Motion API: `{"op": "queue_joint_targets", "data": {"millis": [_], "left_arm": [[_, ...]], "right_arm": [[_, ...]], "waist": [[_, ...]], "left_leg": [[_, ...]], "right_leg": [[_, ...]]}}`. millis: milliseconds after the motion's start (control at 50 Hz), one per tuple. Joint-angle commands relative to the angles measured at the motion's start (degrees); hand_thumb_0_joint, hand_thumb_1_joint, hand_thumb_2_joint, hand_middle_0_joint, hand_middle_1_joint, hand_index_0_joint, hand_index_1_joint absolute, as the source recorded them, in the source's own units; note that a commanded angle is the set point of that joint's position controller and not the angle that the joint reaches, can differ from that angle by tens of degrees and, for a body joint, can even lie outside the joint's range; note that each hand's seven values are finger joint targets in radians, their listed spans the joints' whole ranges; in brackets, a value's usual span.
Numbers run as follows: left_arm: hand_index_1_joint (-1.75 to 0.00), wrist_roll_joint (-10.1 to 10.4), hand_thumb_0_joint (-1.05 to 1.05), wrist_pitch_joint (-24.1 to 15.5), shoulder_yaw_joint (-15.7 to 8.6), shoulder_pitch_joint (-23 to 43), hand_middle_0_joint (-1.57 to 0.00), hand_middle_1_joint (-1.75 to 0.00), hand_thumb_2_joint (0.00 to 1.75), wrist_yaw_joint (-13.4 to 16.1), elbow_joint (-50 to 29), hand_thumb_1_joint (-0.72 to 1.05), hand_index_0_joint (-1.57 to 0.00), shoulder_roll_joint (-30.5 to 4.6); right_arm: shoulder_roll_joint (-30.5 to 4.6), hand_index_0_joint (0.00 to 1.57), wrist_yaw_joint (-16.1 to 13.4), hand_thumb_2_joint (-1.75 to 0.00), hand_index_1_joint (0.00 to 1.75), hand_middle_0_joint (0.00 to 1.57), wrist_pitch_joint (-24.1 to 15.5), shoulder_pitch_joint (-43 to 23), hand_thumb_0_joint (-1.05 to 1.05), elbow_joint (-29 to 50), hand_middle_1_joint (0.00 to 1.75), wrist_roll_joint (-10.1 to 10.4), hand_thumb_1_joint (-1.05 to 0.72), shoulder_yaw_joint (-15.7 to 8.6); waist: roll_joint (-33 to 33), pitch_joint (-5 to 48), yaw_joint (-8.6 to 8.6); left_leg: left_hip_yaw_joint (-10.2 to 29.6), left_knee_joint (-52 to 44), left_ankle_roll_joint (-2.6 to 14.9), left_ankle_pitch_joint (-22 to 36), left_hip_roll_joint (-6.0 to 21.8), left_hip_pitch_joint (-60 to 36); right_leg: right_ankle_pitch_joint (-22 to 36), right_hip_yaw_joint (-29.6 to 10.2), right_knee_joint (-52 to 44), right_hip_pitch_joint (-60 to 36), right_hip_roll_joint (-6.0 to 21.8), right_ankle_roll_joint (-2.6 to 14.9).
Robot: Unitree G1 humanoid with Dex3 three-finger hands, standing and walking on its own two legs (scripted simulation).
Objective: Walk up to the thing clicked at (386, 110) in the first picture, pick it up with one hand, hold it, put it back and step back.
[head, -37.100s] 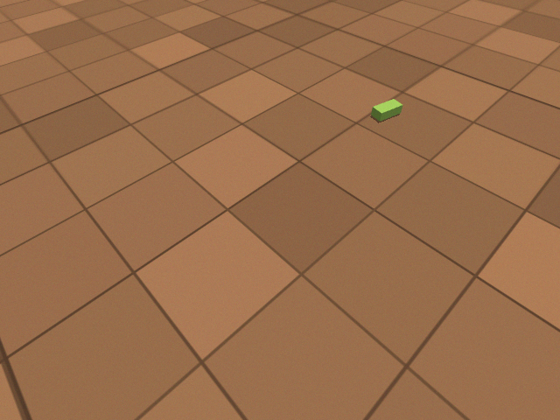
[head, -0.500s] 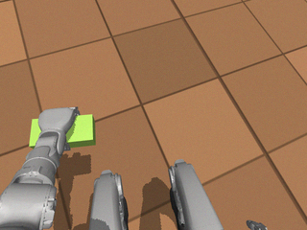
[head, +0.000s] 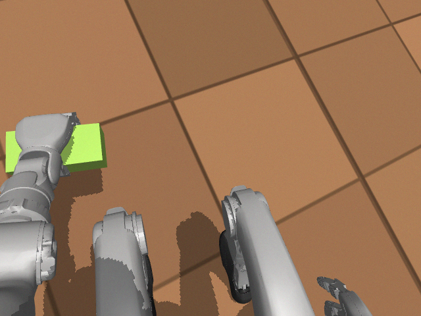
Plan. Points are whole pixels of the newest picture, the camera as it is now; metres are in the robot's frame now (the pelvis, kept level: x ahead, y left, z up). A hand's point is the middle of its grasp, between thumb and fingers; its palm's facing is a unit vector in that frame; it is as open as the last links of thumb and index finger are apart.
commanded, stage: crouch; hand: left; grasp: from above
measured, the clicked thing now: (60, 150) +0.46 +0.26 -0.21
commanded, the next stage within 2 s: lower in 0.52 s
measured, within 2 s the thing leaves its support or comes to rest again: rests again in 1.92 s
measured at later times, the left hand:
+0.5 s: hand (68, 153) +0.46 +0.25 -0.24, palm faces -0.47 -0.03 -0.88, open 10.9 cm
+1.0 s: hand (76, 154) +0.47 +0.25 -0.29, palm faces -0.48 -0.05 -0.88, open 10.9 cm
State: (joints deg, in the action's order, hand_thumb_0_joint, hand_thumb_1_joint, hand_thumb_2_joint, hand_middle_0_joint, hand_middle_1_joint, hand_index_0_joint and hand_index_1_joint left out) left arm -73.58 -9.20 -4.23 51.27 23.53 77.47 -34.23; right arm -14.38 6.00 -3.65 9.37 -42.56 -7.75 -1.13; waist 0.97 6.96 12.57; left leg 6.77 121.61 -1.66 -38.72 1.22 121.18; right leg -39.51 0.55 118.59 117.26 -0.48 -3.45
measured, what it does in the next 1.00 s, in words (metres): lowers itself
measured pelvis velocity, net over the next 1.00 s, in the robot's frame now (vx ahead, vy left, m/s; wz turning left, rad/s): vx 0.00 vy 0.00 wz -0.06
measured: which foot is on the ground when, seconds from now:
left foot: down 0.00-1.00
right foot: down 0.00-1.00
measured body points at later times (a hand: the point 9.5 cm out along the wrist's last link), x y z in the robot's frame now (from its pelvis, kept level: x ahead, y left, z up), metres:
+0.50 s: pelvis -0.01 +0.00 -0.06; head +0.24 +0.05 +0.31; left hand +0.48 +0.25 -0.19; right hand +0.02 -0.28 -0.17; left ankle +0.07 +0.13 -0.38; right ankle +0.09 -0.14 -0.38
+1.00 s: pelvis +0.00 +0.00 -0.10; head +0.26 +0.06 +0.26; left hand +0.49 +0.25 -0.24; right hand +0.02 -0.28 -0.19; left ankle +0.07 +0.13 -0.38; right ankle +0.09 -0.14 -0.38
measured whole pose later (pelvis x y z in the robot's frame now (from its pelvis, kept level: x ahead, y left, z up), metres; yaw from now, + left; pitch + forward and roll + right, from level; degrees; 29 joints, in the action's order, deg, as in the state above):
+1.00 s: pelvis +0.00 +0.00 -0.10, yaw -4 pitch +34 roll -8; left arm -75.1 -13.6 -6.4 57.1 25.2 86.3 -44.0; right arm -15.5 8.6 -3.9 8.0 -43.0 -10.1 4.9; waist -2.3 -1.1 16.4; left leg 10.7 139.8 -2.6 -39.6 0.5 134.4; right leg -39.5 2.0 134.9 129.8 -2.6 -4.3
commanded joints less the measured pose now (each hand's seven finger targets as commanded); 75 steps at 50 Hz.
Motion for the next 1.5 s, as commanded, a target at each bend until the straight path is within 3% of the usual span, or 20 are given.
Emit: {"op": "queue_joint_targets", "data": {"millis": [0, 40, 60, 180, 220, 560, 700, 980, 1140, 1220, 1240, 1260, 1300, 1320, 1340, 1360, 1400, 1420, 1440, 1480], "left_arm": [[-0.74, 0.83, 0.00, -0.36, -2.66, 22.68, -1.05, -0.73, 0.97, 2.29, -9.76, 0.67, -1.04, -17.28], [-0.74, 0.48, 0.00, -0.85, -3.30, 22.32, -1.05, -0.73, 0.97, 1.96, -8.84, 0.67, -1.04, -18.52], [-0.73, 0.55, 0.00, -0.81, -1.95, 20.69, -1.04, -0.73, 0.96, 1.60, -6.78, 0.66, -1.03, -16.39], [-0.74, 0.33, 0.00, -2.44, -3.26, 24.10, -1.06, -0.73, 0.95, 1.36, -7.67, 0.70, -1.06, -20.19], [-0.72, 0.33, 0.00, -2.67, -2.22, 23.12, -1.06, -0.71, 0.93, 1.24, -5.84, 0.68, -1.05, -18.21], [-0.73, -0.34, 0.00, -2.64, -3.51, 27.70, -1.10, -0.72, 0.97, 3.83, -4.61, 0.73, -1.09, -22.83], [-0.69, -0.23, 0.00, -2.31, -1.23, 27.48, -1.11, -0.66, 0.95, 2.91, 0.16, 0.70, -1.08, -21.06], [-0.73, -0.61, 0.00, -4.22, -4.50, 25.32, -1.13, -0.71, 0.96, 5.95, -1.47, 0.74, -1.11, -26.21], [-0.69, -0.58, 0.00, -3.34, -5.09, 25.26, -1.06, -0.68, 0.93, 7.54, 0.33, 0.69, -1.05, -27.45], [-0.69, -0.78, 0.00, -3.47, -3.50, 26.35, -1.04, -0.69, 0.90, 7.67, 1.92, 0.67, -1.03, -27.13], [-0.69, -0.62, 0.00, -3.83, -4.49, 27.97, -1.04, -0.68, 0.92, 7.98, 1.32, 0.67, -1.03, -28.49], [-0.68, -0.54, 0.00, -3.65, -4.67, 24.19, -1.05, -0.67, 0.92, 8.22, 3.09, 0.67, -1.04, -28.17], [-0.69, -0.84, 0.00, -4.20, -5.18, 27.58, -1.06, -0.69, 0.90, 8.61, 0.50, 0.71, -1.06, -29.71], [-0.70, -1.15, 0.00, -4.21, -5.96, 25.25, -1.06, -0.70, 0.91, 8.77, 1.79, 0.70, -1.06, -30.44], [-0.70, -1.07, 0.00, -3.83, -4.31, 24.24, -1.06, -0.69, 0.92, 8.72, 5.52, 0.70, -1.06, -28.16], [-0.70, -1.25, 0.00, -4.52, -5.19, 28.03, -1.06, -0.70, 0.93, 9.07, 1.82, 0.70, -1.06, -30.06], [-0.69, -1.23, 0.00, -4.28, -5.35, 24.38, -1.07, -0.69, 0.91, 9.58, 5.59, 0.72, -1.07, -29.64], [-0.70, -1.57, 0.00, -4.56, -6.55, 26.25, -1.08, -0.69, 0.92, 9.98, 3.83, 0.73, -1.07, -32.02], [-0.71, -1.59, 0.00, -4.54, -6.48, 24.59, -1.09, -0.70, 0.94, 10.18, 4.89, 0.74, -1.08, -31.70], [-0.71, -2.01, 0.00, -4.33, -4.97, 25.43, -1.09, -0.71, 0.91, 10.23, 6.69, 0.77, -1.09, -30.17]], "right_arm": [[-12.78, 0.20, -0.40, -0.90, 0.30, 0.20, -0.18, 13.88, 0.00, 0.29, 0.30, 0.13, -0.91, -3.61], [-13.14, 0.20, -0.13, -0.90, 0.30, 0.20, -0.04, 14.59, 0.00, -0.03, 0.30, 0.14, -0.91, -3.53], [-12.95, 0.20, 0.04, -0.90, 0.30, 0.20, 0.00, 14.06, 0.00, 0.17, 0.30, 0.06, -0.91, -3.33], [-13.47, 0.20, 0.68, -0.90, 0.30, 0.20, 0.29, 14.20, 0.00, -0.41, 0.30, -0.18, -0.91, -3.21], [-13.54, 0.20, 0.77, -0.90, 0.30, 0.20, 0.37, 13.77, 0.00, -0.39, 0.30, -0.23, -0.91, -2.80], [-15.08, 0.20, 0.90, -0.90, 0.30, 0.20, -0.17, 13.06, 0.00, -0.81, 0.30, -1.06, -0.91, -0.93], [-15.22, 0.20, 1.04, -0.90, 0.30, 0.20, -0.16, 12.58, 0.00, -0.98, 0.30, -1.12, -0.91, 0.51], [-16.16, 0.20, 1.79, -0.90, 0.30, 0.20, -0.48, 11.46, 0.00, -0.50, 0.30, -2.44, -0.91, 1.92], [-17.51, 0.20, 2.19, -0.89, 0.30, 0.20, -0.97, 10.98, 0.00, -0.41, 0.30, -3.04, -0.89, 2.62], [-17.50, 0.20, 2.57, -0.89, 0.30, 0.20, -1.53, 10.68, 0.00, -0.28, 0.30, -3.27, -0.89, 3.71], [-18.27, 0.20, 2.66, -0.89, 0.30, 0.20, -1.77, 11.33, 0.00, -0.60, 0.30, -3.57, -0.89, 3.84], [-18.12, 0.20, 2.65, -0.89, 0.30, 0.20, -1.77, 10.70, 0.00, 0.00, 0.30, -3.32, -0.89, 4.13], [-18.55, 0.20, 2.89, -0.89, 0.30, 0.20, -2.05, 11.44, 0.00, -0.72, 0.30, -3.84, -0.89, 4.35], [-18.93, 0.20, 2.94, -0.89, 0.30, 0.20, -2.22, 11.29, 0.00, -0.50, 0.30, -3.98, -0.89, 4.51], [-18.65, 0.20, 3.24, -0.89, 0.30, 0.20, -2.49, 10.35, 0.00, -0.30, 0.30, -4.05, -0.90, 4.93], [-18.63, 0.20, 3.47, -0.90, 0.30, 0.20, -2.76, 10.31, 0.00, -0.09, 0.30, -4.34, -0.90, 4.82], [-18.97, 0.20, 3.55, -0.89, 0.30, 0.20, -2.88, 10.74, 0.00, -0.38, 0.30, -4.40, -0.89, 5.60], [-19.11, 0.20, 3.80, -0.90, 0.30, 0.20, -3.04, 10.52, 0.00, 0.07, 0.30, -4.80, -0.89, 5.66], [-19.65, 0.20, 3.76, -0.90, 0.30, 0.20, -3.04, 10.10, 0.00, 0.39, 0.30, -4.86, -0.89, 5.85], [-19.46, 0.20, 4.19, -0.89, 0.30, 0.20, -3.53, 10.21, 0.00, 0.40, 0.30, -5.31, -0.89, 6.33]], "waist": [[15.12, 42.27, 0.41], [14.02, 41.64, 0.48], [13.82, 40.15, 0.67], [14.26, 40.32, 0.80], [14.93, 39.93, 0.79], [18.20, 38.81, 2.57], [15.96, 34.73, 3.93], [19.51, 35.64, 3.83], [20.35, 33.43, 5.27], [20.47, 32.50, 6.53], [19.59, 31.77, 7.44], [19.51, 32.65, 6.02], [21.20, 33.09, 7.54], [21.76, 32.24, 6.90], [20.99, 30.66, 7.18], [21.90, 32.30, 8.13], [20.87, 30.74, 7.60], [21.67, 32.09, 8.09], [20.91, 31.25, 7.47], [21.44, 29.10, 8.79]], "left_leg": [[-5.37, -9.84, 2.62, 13.61, -0.76, -31.92], [-5.22, -9.02, 2.70, 13.41, -0.82, -30.67], [-5.29, -8.52, 2.73, 13.09, -0.78, -29.78], [-5.48, -5.87, 2.91, 11.88, -0.69, -27.01], [-5.23, -5.94, 2.67, 11.76, -0.77, -26.81], [-5.27, -0.60, 2.66, 10.30, -0.79, -23.76], [-4.77, 1.45, 2.92, 9.37, -0.97, -19.61], [-4.53, 5.81, 2.57, 12.64, -0.53, -18.96], [-3.82, 7.31, 2.43, 11.66, -0.38, -17.98], [-3.10, 8.09, 2.43, 11.98, -0.15, -17.35], [-3.04, 8.74, 2.49, 12.00, -0.26, -16.45], [-2.88, 8.16, 2.53, 12.63, -0.17, -17.03], [-2.80, 8.86, 2.21, 14.32, -0.12, -18.44], [-2.59, 8.84, 1.99, 14.70, -0.09, -18.79], [-2.58, 9.35, 2.00, 13.72, -0.09, -17.87], [-2.54, 9.62, 2.14, 14.36, 0.15, -18.50], [-2.42, 9.73, 2.26, 14.25, 0.00, -16.87], [-2.30, 10.00, 2.35, 14.82, 0.23, -17.07], [-2.15, 10.13, 2.34, 14.35, 0.15, -16.52], [-2.19, 10.08, 2.20, 13.41, 0.10, -16.37]], "right_leg": [[16.57, 5.01, -11.23, -18.06, -0.91, 4.87], [16.35, 5.30, -10.38, -17.70, -1.03, 4.85], [16.18, 5.32, -10.28, -16.92, -1.15, 4.80], [15.23, 5.65, -7.81, -15.69, -1.48, 4.79], [14.90, 6.06, -6.69, -14.13, -1.65, 5.02], [14.43, 7.22, -1.14, -9.31, -1.76, 5.11], [13.73, 8.02, 0.18, -7.55, -2.18, 5.00], [17.40, 8.79, 4.13, -9.00, -2.99, 4.72], [16.25, 10.06, 5.52, -6.88, -3.15, 4.90], [16.85, 10.57, 6.31, -6.97, -3.52, 4.89], [16.79, 10.91, 6.15, -7.15, -3.49, 4.87], [17.47, 10.79, 6.01, -8.53, -3.63, 4.65], [19.12, 11.21, 6.81, -8.57, -3.64, 4.66], [18.98, 11.58, 7.18, -7.99, -3.52, 4.87], [18.04, 11.66, 7.34, -6.67, -3.72, 5.11], [19.26, 11.60, 7.05, -8.18, -4.05, 4.77], [19.08, 11.74, 6.91, -8.87, -3.93, 4.64], [20.25, 11.64, 7.24, -10.19, -4.17, 4.42], [19.41, 11.96, 6.93, -9.45, -4.11, 4.55], [18.38, 12.34, 7.11, -8.54, -4.17, 4.74]]}}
